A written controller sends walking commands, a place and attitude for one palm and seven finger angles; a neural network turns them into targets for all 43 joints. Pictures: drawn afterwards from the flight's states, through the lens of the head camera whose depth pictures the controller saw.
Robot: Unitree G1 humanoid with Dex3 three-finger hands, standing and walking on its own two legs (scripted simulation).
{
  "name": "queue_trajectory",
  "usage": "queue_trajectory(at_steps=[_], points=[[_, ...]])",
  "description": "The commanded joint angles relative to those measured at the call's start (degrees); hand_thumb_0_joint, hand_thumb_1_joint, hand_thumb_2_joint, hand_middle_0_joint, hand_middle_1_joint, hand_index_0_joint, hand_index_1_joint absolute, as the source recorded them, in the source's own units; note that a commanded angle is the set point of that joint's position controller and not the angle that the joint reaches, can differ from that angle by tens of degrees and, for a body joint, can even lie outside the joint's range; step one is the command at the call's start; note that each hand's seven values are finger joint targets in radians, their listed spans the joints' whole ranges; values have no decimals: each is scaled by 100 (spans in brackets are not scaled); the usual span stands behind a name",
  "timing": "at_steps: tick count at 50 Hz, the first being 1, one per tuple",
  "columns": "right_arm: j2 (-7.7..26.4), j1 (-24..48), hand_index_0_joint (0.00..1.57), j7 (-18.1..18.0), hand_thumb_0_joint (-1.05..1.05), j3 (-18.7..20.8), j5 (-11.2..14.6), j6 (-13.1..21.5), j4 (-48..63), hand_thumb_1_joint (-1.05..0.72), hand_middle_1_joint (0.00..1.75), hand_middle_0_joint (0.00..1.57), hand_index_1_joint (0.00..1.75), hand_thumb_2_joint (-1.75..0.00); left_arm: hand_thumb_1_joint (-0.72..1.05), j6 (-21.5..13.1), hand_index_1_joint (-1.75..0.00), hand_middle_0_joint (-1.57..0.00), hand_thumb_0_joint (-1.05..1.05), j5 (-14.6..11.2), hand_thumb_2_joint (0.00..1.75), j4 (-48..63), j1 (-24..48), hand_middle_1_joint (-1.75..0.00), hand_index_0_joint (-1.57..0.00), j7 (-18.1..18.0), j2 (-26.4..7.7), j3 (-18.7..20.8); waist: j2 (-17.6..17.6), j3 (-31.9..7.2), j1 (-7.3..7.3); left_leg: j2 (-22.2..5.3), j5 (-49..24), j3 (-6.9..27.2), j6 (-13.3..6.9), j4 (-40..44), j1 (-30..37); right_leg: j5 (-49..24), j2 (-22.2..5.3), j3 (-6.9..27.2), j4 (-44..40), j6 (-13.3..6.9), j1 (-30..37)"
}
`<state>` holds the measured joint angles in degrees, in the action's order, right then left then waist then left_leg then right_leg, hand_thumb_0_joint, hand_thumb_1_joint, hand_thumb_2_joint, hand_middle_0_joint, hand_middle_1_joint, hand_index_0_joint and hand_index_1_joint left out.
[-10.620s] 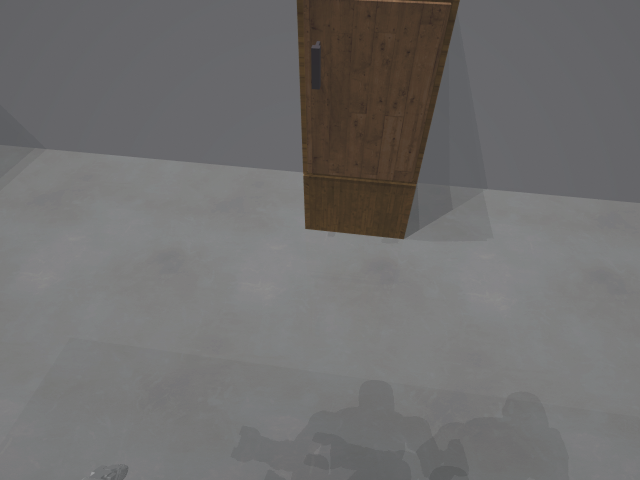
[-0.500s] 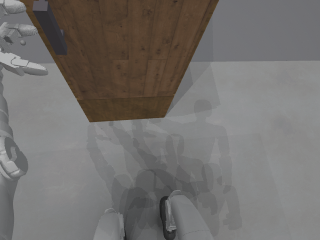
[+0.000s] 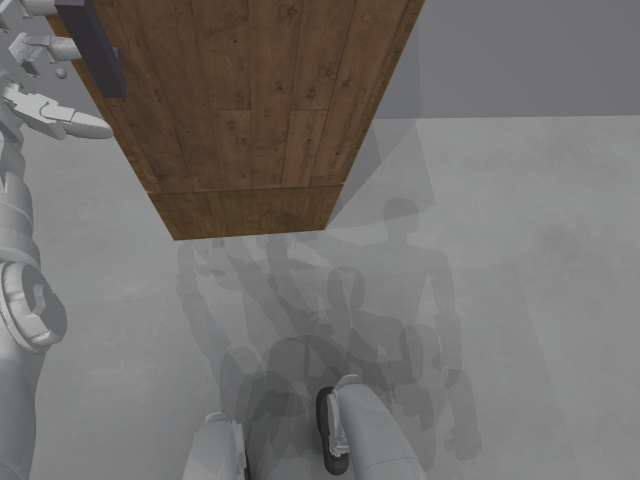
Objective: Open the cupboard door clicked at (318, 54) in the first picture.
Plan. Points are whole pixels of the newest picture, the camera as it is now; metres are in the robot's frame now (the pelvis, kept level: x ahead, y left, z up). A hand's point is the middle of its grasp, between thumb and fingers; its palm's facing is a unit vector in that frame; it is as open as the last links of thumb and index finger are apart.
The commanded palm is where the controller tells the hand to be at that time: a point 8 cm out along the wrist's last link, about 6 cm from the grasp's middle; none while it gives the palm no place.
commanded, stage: slide the fingers in behind the handle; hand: left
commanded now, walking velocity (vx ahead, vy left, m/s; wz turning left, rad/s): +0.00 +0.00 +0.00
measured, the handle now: (97, 33) +0.61 +0.17 +0.08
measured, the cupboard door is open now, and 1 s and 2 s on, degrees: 0 0 0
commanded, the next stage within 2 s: close the thumb around the handle in 1.02 s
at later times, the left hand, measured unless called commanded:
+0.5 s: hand (92, 76) +0.56 +0.18 +0.07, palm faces -0.02 -1.00 -0.02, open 13.9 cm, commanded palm +0.54 +0.20 +0.07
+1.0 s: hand (111, 73) +0.56 +0.16 +0.07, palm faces -0.01 -1.00 -0.02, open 13.9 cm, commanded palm +0.53 +0.20 +0.07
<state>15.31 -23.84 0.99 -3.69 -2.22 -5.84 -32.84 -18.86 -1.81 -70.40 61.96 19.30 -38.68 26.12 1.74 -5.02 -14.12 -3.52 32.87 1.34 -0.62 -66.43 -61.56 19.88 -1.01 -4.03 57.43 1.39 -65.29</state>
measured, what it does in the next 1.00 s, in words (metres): stands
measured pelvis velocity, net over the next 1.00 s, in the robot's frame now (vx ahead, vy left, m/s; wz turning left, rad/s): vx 0.00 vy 0.00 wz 0.01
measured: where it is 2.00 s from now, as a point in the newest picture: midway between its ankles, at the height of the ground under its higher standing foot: (287, 474)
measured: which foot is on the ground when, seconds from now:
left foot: down 0.00-1.00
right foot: down 0.00-1.00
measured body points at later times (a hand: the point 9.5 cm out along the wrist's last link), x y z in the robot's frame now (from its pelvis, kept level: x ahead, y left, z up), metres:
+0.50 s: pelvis +0.01 +0.00 +0.00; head +0.18 +0.03 +0.42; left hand +0.55 +0.23 +0.07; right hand -0.01 -0.25 -0.10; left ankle -0.03 +0.10 -0.65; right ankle +0.06 -0.14 -0.65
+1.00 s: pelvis +0.00 +0.00 +0.00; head +0.17 +0.01 +0.42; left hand +0.55 +0.21 +0.08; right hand -0.01 -0.26 -0.10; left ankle -0.03 +0.10 -0.65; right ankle +0.06 -0.14 -0.65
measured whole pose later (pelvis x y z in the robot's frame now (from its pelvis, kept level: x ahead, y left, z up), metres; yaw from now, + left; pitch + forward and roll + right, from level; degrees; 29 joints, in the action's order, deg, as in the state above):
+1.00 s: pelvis +0.00 +0.00 +0.00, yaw +1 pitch +27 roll -3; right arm 14.8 -23.2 1.9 -2.7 -2.8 -5.2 -33.1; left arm -21.8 -1.0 -69.9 61.0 11.8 -30.9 23.5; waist 2.4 -5.3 -13.3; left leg -3.0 32.8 0.8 -0.4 -65.3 -59.5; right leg 20.6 -1.4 -3.4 58.0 1.2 -64.1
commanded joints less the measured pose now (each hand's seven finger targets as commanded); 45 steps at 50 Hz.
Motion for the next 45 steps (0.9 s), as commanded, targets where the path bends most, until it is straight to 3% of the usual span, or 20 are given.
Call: queue_trajectory(at_steps=[1, 4, 5, 8, 10, 12, 14, 15, 17, 20, 22, 28, 30, 31, 33, 36, 39, 41, 43, 45], points=[[1147, -1291, 20, -67, 0, 410, -57, 35, 118, -90, 30, 20, 30, -90, -50, -397, -120, -30, 0, -131, 30, 1257, 2547, -120, -30, -79, -1186, 42, 1261, -3328, -95, 152, -3142, 227, 5, 809, 2068, -1659, 336, 77, -272, -296, 2005], [1138, -1282, 20, -58, 0, 395, -73, 47, 125, -90, 30, 20, 30, -90, -50, -431, -120, -30, 0, -136, 30, 1231, 2525, -120, -30, -179, -1173, 84, 1140, -3092, -108, 161, -3043, 208, -21, 821, 1873, -1691, 335, 78, -276, -311, 2063], [1140, -1286, 20, -53, 0, 400, -70, 36, 132, -90, 30, 20, 30, -90, -50, -446, -120, -30, 0, -96, 30, 1233, 2507, -120, -30, -213, -1306, 170, 1123, -3179, -50, 162, -3029, 192, -11, 826, 1849, -1709, 331, 93, -265, -302, 2148], [1105, -1262, 20, -15, 0, 435, -79, 43, 163, -90, 30, 20, 30, -90, -50, -508, -120, -30, 0, -75, 30, 1400, 2354, -120, -30, -269, -1063, 44, 1225, -3304, -3, 173, -3227, 170, 13, 817, 1990, -1851, 321, 100, -256, -307, 2200], [1114, -1267, 20, -19, 0, 436, -78, 25, 130, -90, 30, 20, 30, -90, -50, -542, -120, -30, 0, -106, 30, 1404, 2457, -120, -30, -286, -1093, 81, 1132, -3259, -42, 151, -3298, 206, 23, 818, 2013, -1881, 331, 80, -242, -304, 2173], [1093, -1239, 20, -8, 0, 446, -68, 29, 128, -90, 30, 20, 30, -90, -50, -496, -120, -30, 0, -142, 30, 1279, 2374, -120, -30, -277, -745, -128, 1062, -3142, -91, 164, -3149, 185, 14, 837, 1975, -1763, 334, 70, -283, -292, 2090], [1091, -1259, 20, -32, 0, 434, -73, 32, 125, -90, 30, 20, 30, -90, -50, -519, -120, -30, 0, -157, 30, 1301, 2542, -120, -30, -316, -748, -132, 1019, -3025, -133, 176, -3098, 195, -3, 854, 1934, -1755, 334, 68, -283, -302, 2080], [1109, -1268, 20, -29, 0, 446, -82, 38, 102, -90, 30, 20, 30, -90, -50, -533, -120, -30, 0, -124, 30, 1304, 2552, -120, -30, -356, -896, -9, 1042, -3158, -84, 168, -3113, 218, 19, 849, 1966, -1716, 324, 59, -261, -294, 2076], [1084, -1271, 20, -16, 0, 444, -96, 51, 78, -90, 30, 20, 30, -90, -50, -555, -120, -30, 0, -107, 30, 1307, 2609, -120, -30, -408, -690, -168, 1045, -3120, -126, 171, -3180, 236, 31, 835, 2035, -1715, 319, 54, -260, -295, 2005], [1075, -1311, 20, 2, 0, 465, -130, 55, 60, -90, 30, 20, 30, -90, -50, -663, -120, -30, 0, -72, 30, 1521, 2682, -120, -30, -514, -679, -147, 1313, -3462, -56, 143, -3665, 310, 106, 802, 2425, -1827, 317, 23, -191, -303, 1920], [1045, -1285, 20, 42, 0, 496, -133, 56, 36, -90, 30, 20, 30, -90, -50, -675, -120, -30, 0, -87, 30, 1543, 2577, -120, -30, -533, -228, -452, 1295, -3417, -98, 138, -3790, 315, 138, 786, 2568, -1827, 319, -1, -235, -292, 1815], [1039, -1319, 20, 48, 0, 507, -150, 57, -98, -90, 30, 20, 30, -90, -50, -601, -120, -30, 0, -88, 30, 1327, 2897, -120, -30, -704, 171, -725, 1100, -3158, -267, 172, -3440, 319, 100, 817, 2386, -1720, 314, -19, -282, -283, 1776], [1042, -1356, 20, 51, 0, 522, -171, 68, -89, -90, 30, 20, 30, -90, -50, -668, -120, -30, 0, -81, 30, 1409, 2801, -120, -30, -741, 62, -596, 1154, -3415, -188, 183, -3684, 317, 114, 802, 2507, -1892, 305, -6, -264, -291, 1913], [1004, -1317, 20, 65, 0, 520, -162, 67, -87, -90, 30, 20, 30, -90, -50, -656, -120, -30, 0, -77, 30, 1324, 2654, -120, -30, -723, 350, -807, 1166, -3332, -197, 187, -3694, 301, 119, 810, 2515, -1892, 303, -18, -275, -293, 1862], [1026, -1309, 20, 58, 0, 511, -154, 52, -90, -90, 30, 20, 30, -90, -50, -603, -120, -30, 0, -82, 30, 1057, 2549, -120, -30, -761, 111, -569, 805, -3045, -192, 214, -3227, 213, 42, 811, 2032, -1864, 308, 27, -303, -282, 2059], [1009, -1290, 20, 47, 0, 468, -153, 66, 22, -90, 30, 20, 30, -90, -50, -659, -120, -30, 0, 29, 30, 1177, 2607, -120, -30, -869, -397, -232, 899, -3178, -53, 272, -3035, 134, 0, 826, 1703, -1999, 280, 115, -234, -302, 2402], [983, -1255, 20, 57, 0, 470, -145, 74, 87, -90, 30, 20, 30, -90, -50, -742, -120, -30, 0, 117, 30, 1261, 2537, -120, -30, -882, -340, -336, 840, -3099, -92, 269, -3027, 115, -28, 833, 1694, -2050, 282, 122, -233, -301, 2444], [999, -1215, 20, 48, 0, 481, -122, 69, 132, -90, 30, 20, 30, -90, -50, -763, -120, -30, 0, 71, 30, 1345, 2382, -120, -30, -837, -528, -161, 900, -3424, 38, 281, -3032, 70, -10, 821, 1708, -2131, 270, 171, -217, -299, 2654], [994, -1173, 20, 38, 0, 468, -95, 84, 100, -90, 30, 20, 30, -90, -50, -687, -120, -30, 0, -5, 30, 1187, 2537, -120, -30, -770, -358, -298, 679, -3116, -100, 280, -2674, 36, -46, 844, 1463, -1956, 280, 187, -295, -265, 2628], [1028, -1209, 20, 11, 0, 463, -90, 99, 123, -90, 30, 20, 30, -90, -50, -709, -120, -30, 0, -14, 30, 1254, 2516, -120, -30, -762, -731, -14, 755, -3344, 16, 295, -2670, 27, -47, 857, 1447, -2002, 277, 225, -271, -281, 2819]])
